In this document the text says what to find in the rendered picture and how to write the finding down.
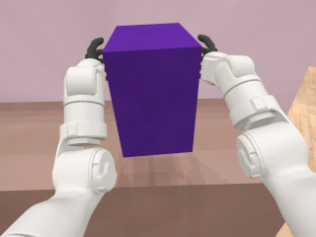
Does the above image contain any robot right upper arm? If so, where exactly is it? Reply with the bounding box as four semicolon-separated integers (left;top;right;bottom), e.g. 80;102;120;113
236;120;316;237

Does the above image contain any right robot forearm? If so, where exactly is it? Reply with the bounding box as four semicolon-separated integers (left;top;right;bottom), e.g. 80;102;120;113
200;51;309;162

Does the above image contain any robot left upper arm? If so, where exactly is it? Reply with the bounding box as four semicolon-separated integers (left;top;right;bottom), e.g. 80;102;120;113
0;147;118;237

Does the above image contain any left robot forearm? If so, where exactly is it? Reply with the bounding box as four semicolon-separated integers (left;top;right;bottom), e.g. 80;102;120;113
52;58;108;183

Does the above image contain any right robot hand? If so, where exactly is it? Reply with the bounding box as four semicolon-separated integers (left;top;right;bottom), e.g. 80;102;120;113
197;35;218;79

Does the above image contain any pedestal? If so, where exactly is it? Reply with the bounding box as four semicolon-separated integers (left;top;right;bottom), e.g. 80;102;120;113
0;98;285;237

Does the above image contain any carton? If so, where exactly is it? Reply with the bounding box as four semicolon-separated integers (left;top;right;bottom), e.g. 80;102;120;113
102;23;202;158

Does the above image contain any left robot hand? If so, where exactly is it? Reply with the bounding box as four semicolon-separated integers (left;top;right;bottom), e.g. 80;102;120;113
85;38;108;81

